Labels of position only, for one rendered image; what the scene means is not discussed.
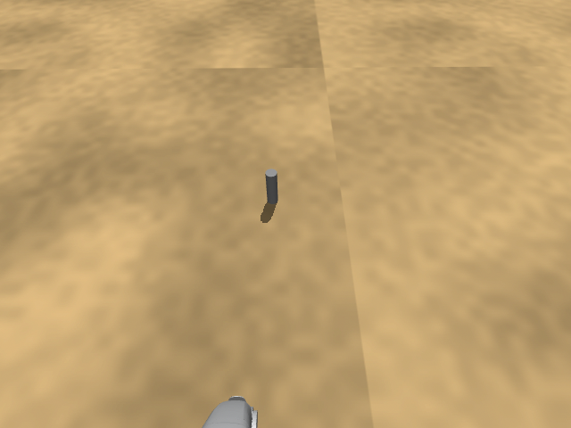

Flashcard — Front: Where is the can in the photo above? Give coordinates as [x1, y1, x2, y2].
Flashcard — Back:
[266, 169, 278, 204]

